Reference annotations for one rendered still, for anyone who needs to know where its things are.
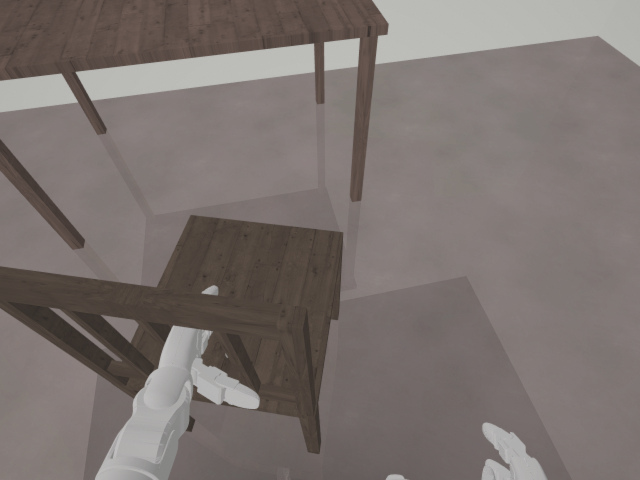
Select robot left forearm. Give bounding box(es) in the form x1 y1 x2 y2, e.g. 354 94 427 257
95 366 193 480

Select table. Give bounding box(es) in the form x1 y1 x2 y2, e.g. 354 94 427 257
0 0 389 250

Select robot right hand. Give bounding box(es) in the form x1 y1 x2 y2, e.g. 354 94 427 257
482 423 548 480

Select chair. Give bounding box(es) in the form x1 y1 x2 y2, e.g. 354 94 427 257
0 215 343 454

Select robot left hand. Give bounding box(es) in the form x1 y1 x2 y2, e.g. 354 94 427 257
158 285 260 409

